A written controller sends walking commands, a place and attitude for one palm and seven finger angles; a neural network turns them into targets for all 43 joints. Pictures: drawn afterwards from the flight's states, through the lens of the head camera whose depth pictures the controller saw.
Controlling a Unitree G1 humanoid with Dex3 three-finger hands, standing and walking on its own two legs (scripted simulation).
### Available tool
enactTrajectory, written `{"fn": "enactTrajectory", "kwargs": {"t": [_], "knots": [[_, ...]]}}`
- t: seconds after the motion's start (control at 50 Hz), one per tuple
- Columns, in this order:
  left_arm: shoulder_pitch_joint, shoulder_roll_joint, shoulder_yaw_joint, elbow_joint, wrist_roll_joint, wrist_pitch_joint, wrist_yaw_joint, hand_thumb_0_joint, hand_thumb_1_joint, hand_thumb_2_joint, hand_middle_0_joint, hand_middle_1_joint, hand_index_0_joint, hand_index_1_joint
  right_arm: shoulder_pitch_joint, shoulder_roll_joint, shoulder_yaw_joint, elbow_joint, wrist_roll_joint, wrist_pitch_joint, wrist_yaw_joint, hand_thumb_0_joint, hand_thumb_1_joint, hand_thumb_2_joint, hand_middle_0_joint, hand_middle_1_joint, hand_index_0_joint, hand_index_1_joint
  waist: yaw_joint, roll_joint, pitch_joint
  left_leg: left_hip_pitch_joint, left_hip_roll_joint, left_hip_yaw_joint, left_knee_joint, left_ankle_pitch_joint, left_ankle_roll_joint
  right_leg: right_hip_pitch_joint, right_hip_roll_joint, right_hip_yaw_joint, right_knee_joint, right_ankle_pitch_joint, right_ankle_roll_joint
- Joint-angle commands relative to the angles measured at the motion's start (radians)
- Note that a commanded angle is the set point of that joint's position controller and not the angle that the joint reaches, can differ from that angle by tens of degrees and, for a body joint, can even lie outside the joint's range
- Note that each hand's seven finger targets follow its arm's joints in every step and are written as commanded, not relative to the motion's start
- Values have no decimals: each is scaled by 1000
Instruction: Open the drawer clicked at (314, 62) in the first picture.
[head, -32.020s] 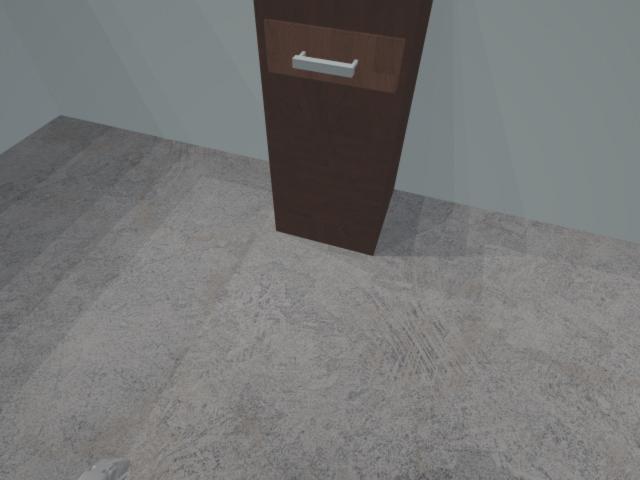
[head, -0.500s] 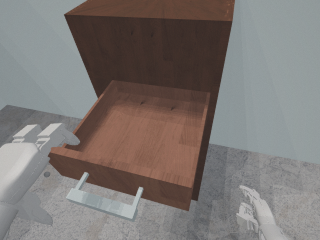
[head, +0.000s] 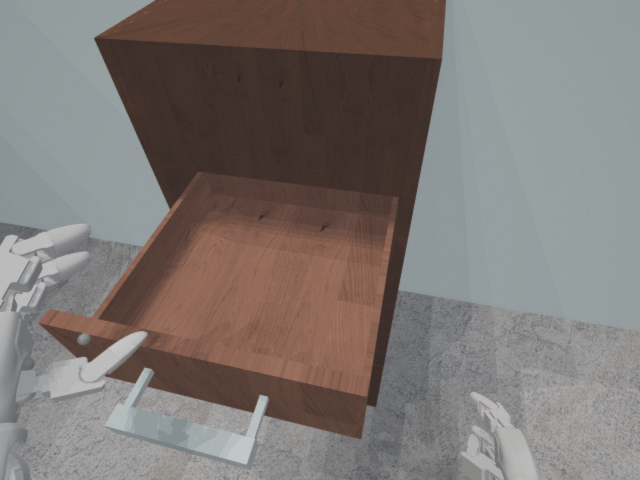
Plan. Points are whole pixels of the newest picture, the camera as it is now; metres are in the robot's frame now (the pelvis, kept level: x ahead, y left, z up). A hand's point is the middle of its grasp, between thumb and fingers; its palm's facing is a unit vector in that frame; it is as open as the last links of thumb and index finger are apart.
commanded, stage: draw the hand back to the body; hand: left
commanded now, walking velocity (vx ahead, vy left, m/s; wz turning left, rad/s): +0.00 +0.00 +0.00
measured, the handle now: (191, 413) +0.19 +0.18 +0.02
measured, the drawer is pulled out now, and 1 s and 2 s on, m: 0.30 0.30 0.30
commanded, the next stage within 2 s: step back with the hand held close in 0.46 s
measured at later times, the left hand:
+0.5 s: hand (96, 358) +0.17 +0.20 +0.19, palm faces +0.40 -0.80 -0.44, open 7.5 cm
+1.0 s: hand (46, 409) +0.13 +0.22 +0.18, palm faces +0.30 -0.77 -0.56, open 7.4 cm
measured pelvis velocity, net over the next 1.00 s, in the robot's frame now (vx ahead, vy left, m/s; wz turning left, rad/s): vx -0.06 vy -0.01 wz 0.03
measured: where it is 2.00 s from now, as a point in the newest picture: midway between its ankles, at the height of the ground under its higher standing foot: outside the picture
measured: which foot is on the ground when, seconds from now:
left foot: down 0.00-1.00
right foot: down 0.00-1.00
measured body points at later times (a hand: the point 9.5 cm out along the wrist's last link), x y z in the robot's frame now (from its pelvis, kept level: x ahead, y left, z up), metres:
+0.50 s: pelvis +0.00 -0.03 +0.00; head -0.01 -0.07 +0.45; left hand +0.15 +0.24 +0.21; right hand +0.20 -0.24 -0.09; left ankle -0.01 +0.10 -0.74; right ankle -0.05 -0.10 -0.74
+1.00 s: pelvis -0.06 -0.01 +0.00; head -0.02 -0.01 +0.45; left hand +0.11 +0.26 +0.21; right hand +0.13 -0.26 -0.09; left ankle -0.01 +0.09 -0.74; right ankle -0.05 -0.10 -0.74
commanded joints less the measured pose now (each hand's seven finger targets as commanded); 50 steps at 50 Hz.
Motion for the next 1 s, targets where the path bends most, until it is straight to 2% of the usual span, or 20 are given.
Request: {"fn": "enactTrajectory", "kwargs": {"t": [0.0, 0.06, 0.16, 0.24, 0.26, 0.3, 0.36, 0.46, 0.54, 0.56, 0.58, 0.62, 0.66, 0.7, 0.74, 0.76, 0.84, 0.86, 0.92, 0.98], "knots": [[1, 163, 131, -224, 5, -69, 27, 0, 480, 720, -230, -570, -230, -570, -129, -90, -46, -165, 9, -55, -14, 0, -900, -900, 200, 300, 200, 300, 11, -16, -172, 131, 86, 7, -31, 413, -20, -1, -61, -52, -45, 400, 7], [-36, 184, 158, -206, 0, -65, 33, 0, 585, 765, -223, -502, -223, -502, -139, -95, -47, -156, 13, -45, -23, 0, -900, -900, 200, 300, 200, 300, 7, -6, -128, 116, 75, 11, -34, 370, -18, -12, -61, -47, -62, 405, 5], [-69, 164, 146, -136, -9, -60, 33, 0, 760, 840, -210, -390, -210, -390, -147, -97, -48, -153, 17, -31, -32, 0, -900, -900, 200, 300, 200, 300, 1, 7, -60, 111, 68, 14, -46, 275, -11, -50, -62, -43, -93, 332, 10], [-64, 154, 115, -157, -6, -65, 29, 0, 900, 900, -200, -300, -200, -300, -145, -97, -49, -161, 16, -36, -29, 0, -900, -900, 200, 300, 200, 300, 3, -2, -104, 133, 67, 18, -37, 304, -5, -31, -69, -38, -79, 379, 15], [-72, 157, 120, -158, -8, -65, 30, 0, 900, 900, -200, -300, -200, -300, -153, -99, -51, -156, 14, -39, -30, 0, -900, -900, 200, 300, 200, 300, 5, 16, -92, 130, 65, 19, -35, 306, -6, -34, -69, -33, -85, 386, 13], [-59, 166, 126, -150, -8, -64, 32, 0, 900, 900, -200, -300, -200, -300, -155, -93, -47, -159, 13, -40, -29, 0, -900, -900, 200, 300, 200, 300, 8, -37, -96, 121, 64, 18, -38, 300, -3, -21, -73, -35, -80, 402, 17], [-70, 187, 153, -146, -10, -65, 32, 0, 900, 900, -200, -300, -200, -300, -164, -94, -49, -155, 13, -37, -32, 0, -900, -900, 200, 300, 200, 300, 12, -28, -92, 121, 58, 26, -31, 301, -3, -19, -74, -23, -91, 428, 17], [-68, 177, 157, -108, -14, -67, 28, 0, 900, 900, -200, -300, -200, -300, -172, -88, -49, -150, 14, -29, -32, 0, -900, -900, 200, 300, 200, 300, 10, -29, -61, 115, 55, 32, -30, 275, -1, -30, -78, -16, -107, 425, 22], [-61, 162, 139, -99, -17, -71, 23, 0, 900, 900, -200, -300, -200, -300, -170, -87, -50, -156, 17, -27, -32, 0, -900, -900, 200, 300, 200, 300, 8, -34, -78, 123, 57, 34, -35, 254, 1, -27, -82, -17, -105, 400, 29], [-253, 345, 315, -169, -4, -128, 36, 0, 900, 900, -200, -300, -200, -300, -82, -117, -48, -196, 22, -14, -24, 0, -900, -900, 200, 300, 200, 300, -30, 10, 54, 71, 60, -10, 3, 225, 19, -151, -139, 93, -174, 475, 18], [-189, 286, 274, -115, 1, -139, 25, 0, 900, 900, -200, -300, -200, -300, -89, -97, -53, -160, 17, -6, -18, 0, -900, -900, 200, 300, 200, 300, -36, -88, 3, 67, 64, -19, 34, 213, 15, -120, -167, 88, -166, 512, 15], [-79, 198, 192, -49, 10, -131, 10, 0, 900, 900, -200, -300, -200, -300, -110, -104, -59, -174, 20, 16, -13, 0, -900, -900, 200, 300, 200, 300, -45, -164, -26, 55, 58, -8, 73, 245, 17, -88, -186, 82, -133, 633, 34], [-31, 182, 183, -65, 12, -135, 4, 0, 900, 900, -200, -300, -200, -300, -130, -116, -64, -193, 20, 25, -11, 0, -900, -900, 200, 300, 200, 300, -41, -102, -79, 55, 63, 0, 54, 291, 20, -57, -189, 69, -97, 680, 47], [51, 181, 194, -93, 10, -136, 9, 0, 900, 900, -200, -300, -200, -300, -124, -114, -71, -205, 22, 47, -7, 0, -900, -900, 200, 300, 200, 300, -41, -67, -135, 67, 96, -3, 18, 390, 27, -33, -174, 46, -59, 610, 55], [71, 205, 217, -146, 9, -133, 15, 0, 900, 900, -200, -300, -200, -300, -123, -117, -79, -217, 24, 66, -5, 0, -900, -900, 200, 300, 200, 300, -45, -73, -168, 58, 116, -7, 22, 447, 25, -21, -165, 44, -43, 578, 54], [75, 233, 238, -173, 11, -135, 24, 0, 900, 900, -200, -300, -200, -300, -130, -122, -83, -213, 23, 69, -8, 0, -900, -900, 200, 300, 200, 300, -45, -56, -179, 60, 120, -6, 27, 452, 23, -31, -171, 53, -40, 568, 46], [93, 262, 268, -247, 5, -143, 35, 0, 900, 900, -200, -300, -200, -300, -114, -112, -88, -227, 23, 74, -14, 0, -900, -900, 200, 300, 200, 300, -53, -88, -201, 16, 117, -12, 63, 429, 7, -20, -189, 67, -20, 568, 6], [89, 282, 279, -268, 6, -143, 42, 0, 900, 900, -200, -300, -200, -300, -115, -118, -90, -222, 24, 70, -18, 0, -900, -900, 200, 300, 200, 300, -53, -54, -199, 27, 123, -26, 51, 424, 6, -46, -191, 71, -17, 522, -6], [110, 266, 281, -265, 2, -146, 47, 0, 900, 900, -200, -300, -200, -300, -114, -115, -89, -225, 17, 63, -22, 0, -900, -900, 200, 300, 200, 300, -46, 6, -180, -19, 163, -90, -21, 409, 19, -61, -132, 43, 9, 345, 7], [118, 258, 284, -251, 7, -143, 54, 0, 900, 900, -200, -300, -200, -300, -113, -114, -85, -220, 10, 53, -25, 0, -900, -900, 200, 300, 200, 300, -38, 75, -157, -115, 212, -144, -114, 306, 40, -38, -80, 8, 69, 160, 20]]}}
